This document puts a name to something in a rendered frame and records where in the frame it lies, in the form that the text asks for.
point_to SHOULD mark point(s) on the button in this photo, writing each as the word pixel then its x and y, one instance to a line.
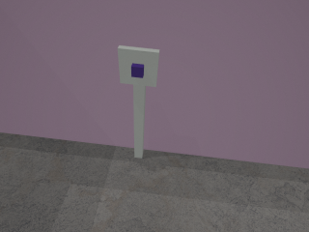
pixel 137 70

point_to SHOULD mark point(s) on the panel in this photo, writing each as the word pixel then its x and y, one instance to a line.
pixel 149 57

